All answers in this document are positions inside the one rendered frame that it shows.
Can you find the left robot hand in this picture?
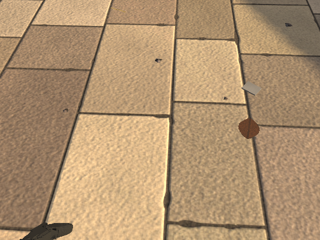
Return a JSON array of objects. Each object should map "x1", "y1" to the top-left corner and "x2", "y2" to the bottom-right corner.
[{"x1": 20, "y1": 222, "x2": 73, "y2": 240}]

